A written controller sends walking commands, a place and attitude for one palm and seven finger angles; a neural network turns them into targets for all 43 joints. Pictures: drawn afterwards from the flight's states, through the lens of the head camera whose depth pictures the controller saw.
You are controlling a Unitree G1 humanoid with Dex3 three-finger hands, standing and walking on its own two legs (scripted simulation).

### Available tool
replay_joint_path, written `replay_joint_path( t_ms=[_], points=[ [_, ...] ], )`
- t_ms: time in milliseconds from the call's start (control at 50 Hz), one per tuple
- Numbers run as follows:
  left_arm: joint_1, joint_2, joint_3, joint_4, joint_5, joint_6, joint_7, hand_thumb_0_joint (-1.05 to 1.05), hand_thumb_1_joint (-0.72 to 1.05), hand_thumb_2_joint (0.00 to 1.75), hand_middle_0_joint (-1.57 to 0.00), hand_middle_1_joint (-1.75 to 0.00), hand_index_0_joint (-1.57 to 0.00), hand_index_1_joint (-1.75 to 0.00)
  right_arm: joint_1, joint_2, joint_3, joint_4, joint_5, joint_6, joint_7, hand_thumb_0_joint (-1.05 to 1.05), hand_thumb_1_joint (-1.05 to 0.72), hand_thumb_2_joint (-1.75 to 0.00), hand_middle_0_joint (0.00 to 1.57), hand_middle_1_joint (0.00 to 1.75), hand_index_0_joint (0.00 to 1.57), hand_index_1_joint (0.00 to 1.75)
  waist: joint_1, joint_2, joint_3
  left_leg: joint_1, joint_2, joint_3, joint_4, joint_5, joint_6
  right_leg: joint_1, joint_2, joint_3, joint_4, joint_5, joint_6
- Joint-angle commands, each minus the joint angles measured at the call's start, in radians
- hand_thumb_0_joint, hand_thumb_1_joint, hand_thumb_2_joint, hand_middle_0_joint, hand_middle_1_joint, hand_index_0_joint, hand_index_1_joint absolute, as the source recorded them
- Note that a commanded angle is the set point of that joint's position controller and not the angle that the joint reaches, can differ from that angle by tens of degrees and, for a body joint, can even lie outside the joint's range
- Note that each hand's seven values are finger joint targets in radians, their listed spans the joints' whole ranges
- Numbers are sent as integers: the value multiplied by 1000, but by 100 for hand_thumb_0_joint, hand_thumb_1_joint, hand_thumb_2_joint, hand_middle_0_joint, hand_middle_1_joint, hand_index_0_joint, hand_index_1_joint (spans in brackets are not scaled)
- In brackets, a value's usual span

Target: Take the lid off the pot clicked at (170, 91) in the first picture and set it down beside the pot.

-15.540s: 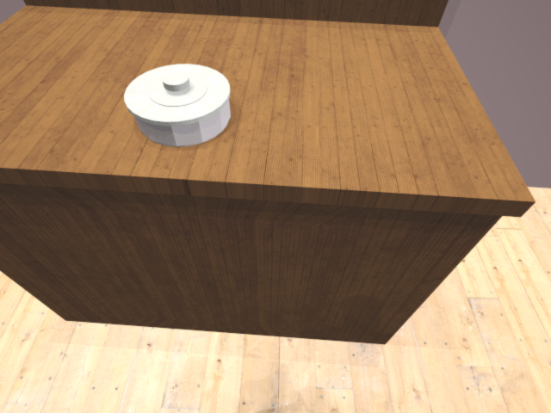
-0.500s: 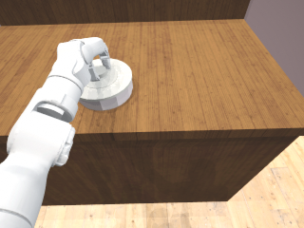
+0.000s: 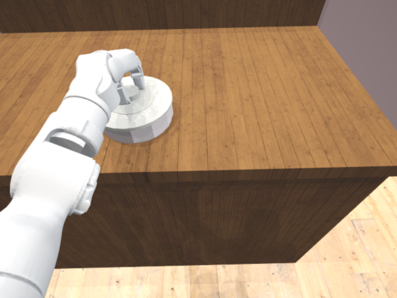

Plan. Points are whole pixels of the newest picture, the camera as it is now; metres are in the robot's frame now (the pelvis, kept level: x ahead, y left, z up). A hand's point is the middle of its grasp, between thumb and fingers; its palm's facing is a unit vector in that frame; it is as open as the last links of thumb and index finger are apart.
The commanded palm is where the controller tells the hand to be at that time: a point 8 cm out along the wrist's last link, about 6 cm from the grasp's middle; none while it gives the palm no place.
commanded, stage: lift the lid straight up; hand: left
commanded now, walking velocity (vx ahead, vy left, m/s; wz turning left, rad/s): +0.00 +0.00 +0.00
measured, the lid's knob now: (129, 93) +0.51 +0.13 +0.15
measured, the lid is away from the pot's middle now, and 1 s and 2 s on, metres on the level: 0.01 0.02 0.03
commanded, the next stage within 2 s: none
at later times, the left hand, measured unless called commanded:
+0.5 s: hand (121, 81) +0.48 +0.12 +0.20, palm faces -0.37 -0.08 -0.93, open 7.6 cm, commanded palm +0.48 +0.13 +0.26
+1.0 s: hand (109, 63) +0.48 +0.14 +0.24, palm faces -0.33 -0.09 -0.94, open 7.6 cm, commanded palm +0.48 +0.13 +0.30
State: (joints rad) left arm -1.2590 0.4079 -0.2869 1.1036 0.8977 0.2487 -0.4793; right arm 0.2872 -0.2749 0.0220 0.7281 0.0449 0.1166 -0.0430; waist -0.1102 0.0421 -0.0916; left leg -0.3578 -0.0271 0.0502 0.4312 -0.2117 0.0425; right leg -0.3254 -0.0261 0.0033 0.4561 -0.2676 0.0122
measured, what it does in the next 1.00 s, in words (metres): stands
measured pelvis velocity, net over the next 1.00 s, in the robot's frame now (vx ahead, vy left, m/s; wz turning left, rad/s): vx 0.00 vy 0.00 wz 0.01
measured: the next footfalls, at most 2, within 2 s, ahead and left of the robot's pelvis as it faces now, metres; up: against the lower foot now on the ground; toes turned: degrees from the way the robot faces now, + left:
none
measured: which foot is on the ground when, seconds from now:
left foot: down 0.00-1.00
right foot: down 0.00-1.00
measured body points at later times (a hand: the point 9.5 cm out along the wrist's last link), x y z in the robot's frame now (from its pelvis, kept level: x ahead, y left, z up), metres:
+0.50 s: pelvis +0.00 +0.00 +0.00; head +0.03 -0.02 +0.45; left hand +0.50 +0.13 +0.25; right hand +0.05 -0.26 -0.13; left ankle +0.00 +0.10 -0.74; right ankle -0.03 -0.13 -0.74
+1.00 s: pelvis +0.00 +0.00 +0.00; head +0.03 -0.02 +0.45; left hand +0.50 +0.14 +0.29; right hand +0.07 -0.27 -0.13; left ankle +0.00 +0.10 -0.74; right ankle -0.03 -0.13 -0.74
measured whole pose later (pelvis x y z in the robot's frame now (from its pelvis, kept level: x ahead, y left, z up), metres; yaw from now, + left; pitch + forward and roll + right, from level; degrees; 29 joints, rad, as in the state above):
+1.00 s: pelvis +0.00 +0.00 +0.00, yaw +1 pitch +7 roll +1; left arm -1.41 0.44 -0.31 1.15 0.92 0.29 -0.54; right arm 0.27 -0.28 0.03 0.73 0.05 0.05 -0.05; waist -0.11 0.04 -0.09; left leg -0.34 -0.03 0.04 0.40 -0.19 0.04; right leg -0.31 -0.03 -0.01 0.44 -0.26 0.01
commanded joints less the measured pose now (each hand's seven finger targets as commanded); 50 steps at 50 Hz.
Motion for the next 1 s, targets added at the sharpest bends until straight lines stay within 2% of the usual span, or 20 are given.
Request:
replay_joint_path(
  t_ms=[0,40,60,80,140,180,220,240,360,440,460,520,540,580,660,740,800,840,900,980],
  points=[
    [-595,210,44,-153,28,5,40,0,70,96,-95,-116,-69,-105,4,-143,-47,-88,-3,-27,-17,0,-90,-90,20,30,20,30,-12,-116,-337,272,-35,-30,12,306,41,40,74,-26,-41,369,-40],
    [-608,245,68,-194,15,-3,48,0,71,96,-96,-116,-69,-105,-2,-153,-47,-94,-5,-28,-19,0,-90,-90,20,30,20,30,1,-71,-360,276,-36,-32,11,328,39,59,70,-27,-35,388,-46],
    [-599,254,71,-153,41,-2,51,0,72,96,-97,-116,-69,-105,-3,-144,-42,-92,-5,-28,-20,0,-90,-90,20,30,20,30,1,-71,-362,273,-35,-36,13,329,37,51,70,-23,-29,376,-45],
    [-645,208,32,-191,39,-7,48,0,72,96,-98,-117,-69,-105,-2,-140,-43,-96,-3,-32,-19,0,-90,-90,20,30,20,30,-12,-55,-366,293,-34,-39,11,333,36,31,71,-26,-34,366,-44],
    [-648,208,37,-203,30,-15,56,0,73,96,-99,-117,-68,-105,3,-143,-49,-90,-5,-37,-19,0,-90,-90,20,30,20,30,-9,-15,-379,330,-27,-47,22,371,32,13,73,-29,-37,359,-50],
    [-701,262,77,-233,43,-23,60,0,74,96,-100,-117,-68,-105,10,-136,-47,-93,-6,-49,-20,0,-90,-90,20,30,20,30,-7,-34,-424,345,-27,-51,18,366,34,34,73,-24,-33,360,-46],
    [-731,244,61,-254,36,-32,58,0,74,96,-100,-117,-68,-105,4,-130,-46,-97,-3,-63,-21,0,-90,-90,20,30,20,30,-7,-27,-457,370,-28,-56,19,394,34,40,72,-22,-28,373,-44],
    [-733,182,17,-282,11,-36,55,0,74,96,-100,-117,-68,-105,4,-132,-51,-101,-3,-68,-19,0,-90,-90,20,30,20,30,-13,4,-459,396,-23,-62,27,442,31,19,72,-28,-31,381,-47],
    [-766,297,104,-211,33,-31,64,0,74,95,-101,-118,-68,-105,26,-136,-45,-76,-6,-90,-26,0,-90,-90,20,30,20,30,-6,-76,-438,352,-30,-58,3,364,35,49,73,-21,-39,364,-42],
    [-758,237,54,-231,29,-28,61,0,74,95,-101,-118,-68,-105,18,-139,-48,-79,-7,-103,-20,0,-90,-90,20,30,20,30,2,-6,-447,388,-24,-62,18,473,28,36,70,-25,-35,406,-48],
    [-750,246,68,-220,50,-24,58,0,74,95,-101,-118,-68,-105,22,-132,-48,-79,-12,-105,-16,0,-90,-90,20,30,20,30,7,-20,-464,393,-26,-64,22,483,29,40,72,-19,-31,407,-43],
    [-726,248,65,-152,50,10,37,0,74,95,-101,-118,-68,-105,11,-138,-42,-79,-8,-93,-15,0,-90,-90,20,30,20,30,5,-83,-394,322,-33,-50,-1,387,32,53,71,-23,-41,385,-40],
    [-728,238,61,-188,29,11,37,0,74,95,-101,-118,-68,-105,6,-146,-47,-84,-8,-89,-14,0,-90,-90,20,30,20,30,8,-48,-417,342,-29,-49,4,430,30,63,67,-25,-38,413,-45],
    [-758,221,42,-188,45,10,28,0,74,95,-101,-118,-68,-105,-2,-136,-43,-91,-10,-93,-14,0,-90,-90,20,30,20,30,0,-64,-422,349,-34,-48,10,418,36,53,69,-18,-40,405,-40],
    [-781,281,77,-182,47,15,22,0,74,95,-101,-118,-68,-105,-4,-139,-40,-87,-9,-90,-21,0,-90,-90,20,30,20,30,1,-89,-417,319,-41,-46,2,366,39,80,67,-12,-42,401,-38],
    [-810,264,55,-216,32,7,18,0,74,95,-101,-118,-68,-105,-8,-142,-44,-90,-8,-98,-24,0,-90,-90,20,30,20,30,-3,-49,-424,347,-38,-48,11,401,39,68,65,-16,-45,418,-43],
    [-823,325,96,-208,58,8,16,0,74,95,-101,-118,-68,-105,-9,-137,-40,-91,-10,-104,-24,0,-90,-90,20,30,20,30,7,-63,-445,337,-43,-47,10,385,40,91,64,-6,-38,420,-39],
    [-815,242,34,-220,37,14,10,0,74,95,-101,-118,-68,-105,-15,-138,-42,-95,-7,-101,-20,0,-90,-90,20,30,20,30,1,-14,-429,354,-39,-48,13,430,35,69,62,-16,-39,430,-45],
    [-825,253,39,-177,59,33,7,0,74,95,-101,-118,-68,-105,-10,-138,-38,-84,-1,-92,-15,0,-90,-90,20,30,20,30,-9,-49,-377,334,-37,-51,0,373,32,39,68,-18,-52,372,-43],
    [-897,202,4,-249,44,24,0,0,74,95,-101,-118,-68,-105,-18,-133,-39,-93,0,-104,-12,0,-90,-90,20,30,20,30,-15,-31,-432,390,-32,-65,4,415,31,26,69,-20,-48,371,-43]
  ],
)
